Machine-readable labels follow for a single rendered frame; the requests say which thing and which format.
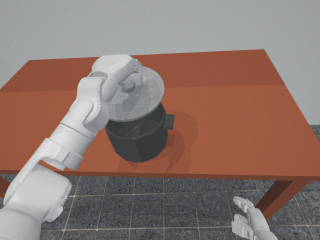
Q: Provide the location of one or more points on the robot left hand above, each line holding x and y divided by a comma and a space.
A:
121, 66

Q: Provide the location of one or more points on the robot right hand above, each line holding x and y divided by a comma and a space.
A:
245, 227

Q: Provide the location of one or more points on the right robot forearm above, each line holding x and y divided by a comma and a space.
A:
263, 234

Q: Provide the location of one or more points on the knob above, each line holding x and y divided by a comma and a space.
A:
128, 85

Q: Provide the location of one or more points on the pot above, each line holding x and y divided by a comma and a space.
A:
142, 139

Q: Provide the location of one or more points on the left robot upper arm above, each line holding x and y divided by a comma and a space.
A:
39, 198

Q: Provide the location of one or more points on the left robot forearm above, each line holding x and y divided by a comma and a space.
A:
86, 117

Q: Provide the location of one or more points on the lid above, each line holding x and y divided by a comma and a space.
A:
142, 100

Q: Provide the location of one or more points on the table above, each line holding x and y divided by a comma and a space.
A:
234, 119

